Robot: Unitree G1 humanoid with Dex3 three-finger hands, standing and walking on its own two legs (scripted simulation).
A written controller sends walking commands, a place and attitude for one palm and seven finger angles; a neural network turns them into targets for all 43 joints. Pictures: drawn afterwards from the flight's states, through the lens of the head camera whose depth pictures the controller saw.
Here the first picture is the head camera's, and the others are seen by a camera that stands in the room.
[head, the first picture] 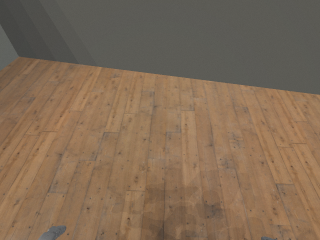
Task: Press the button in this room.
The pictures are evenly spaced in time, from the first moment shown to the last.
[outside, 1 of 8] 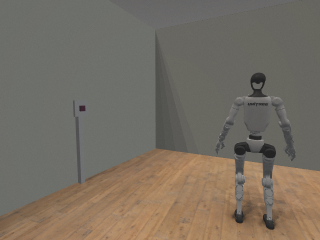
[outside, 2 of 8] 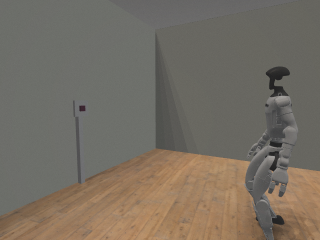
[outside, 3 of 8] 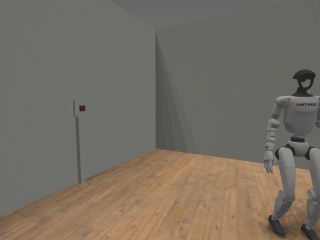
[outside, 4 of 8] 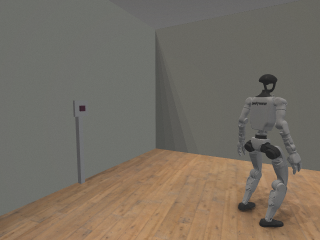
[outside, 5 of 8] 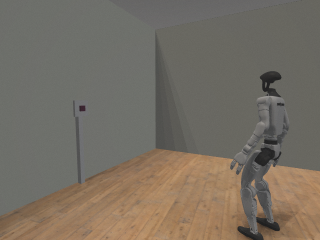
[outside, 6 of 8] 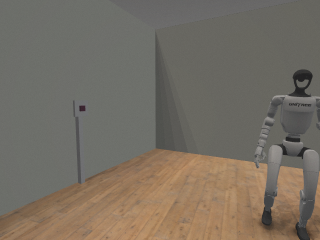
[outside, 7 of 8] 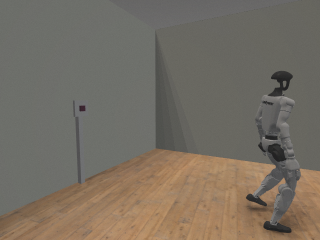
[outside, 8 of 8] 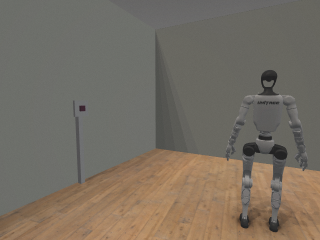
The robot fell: no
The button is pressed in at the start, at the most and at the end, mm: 0 0 0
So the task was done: no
